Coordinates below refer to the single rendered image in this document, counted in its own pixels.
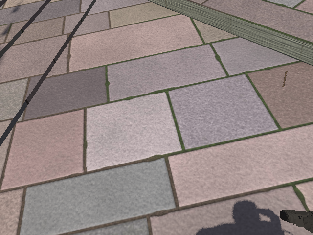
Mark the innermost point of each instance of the robot right hand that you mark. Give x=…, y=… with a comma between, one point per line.
x=298, y=218

